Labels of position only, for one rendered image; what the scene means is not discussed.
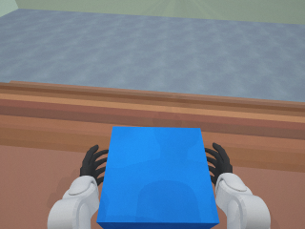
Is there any right robot forearm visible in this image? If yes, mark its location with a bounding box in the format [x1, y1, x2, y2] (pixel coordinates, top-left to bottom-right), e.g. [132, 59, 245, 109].
[215, 173, 271, 229]

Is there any carton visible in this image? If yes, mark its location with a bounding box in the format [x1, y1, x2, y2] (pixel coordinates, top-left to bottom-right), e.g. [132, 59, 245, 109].
[96, 126, 220, 229]

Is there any left robot forearm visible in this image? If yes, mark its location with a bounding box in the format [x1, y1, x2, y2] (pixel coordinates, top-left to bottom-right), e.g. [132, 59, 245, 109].
[47, 176, 100, 229]

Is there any robot right hand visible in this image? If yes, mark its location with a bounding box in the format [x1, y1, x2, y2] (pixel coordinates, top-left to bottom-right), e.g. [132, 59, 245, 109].
[204, 143, 233, 187]

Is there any robot left hand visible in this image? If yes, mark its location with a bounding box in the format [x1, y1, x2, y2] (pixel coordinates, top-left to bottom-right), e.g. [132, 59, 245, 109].
[79, 144, 109, 186]

